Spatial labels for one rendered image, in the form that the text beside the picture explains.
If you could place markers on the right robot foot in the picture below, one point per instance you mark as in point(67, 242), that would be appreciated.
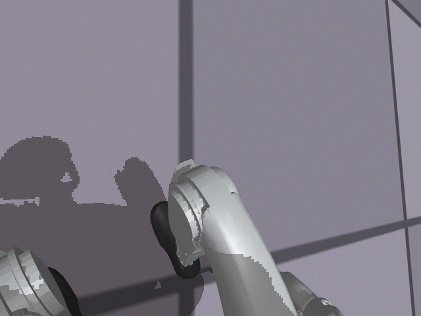
point(161, 227)

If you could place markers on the right robot arm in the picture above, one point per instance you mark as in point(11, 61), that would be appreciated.
point(321, 307)

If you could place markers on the left robot foot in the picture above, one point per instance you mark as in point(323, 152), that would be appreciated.
point(68, 294)

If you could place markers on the right robot hand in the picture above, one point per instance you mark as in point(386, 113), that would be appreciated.
point(300, 294)

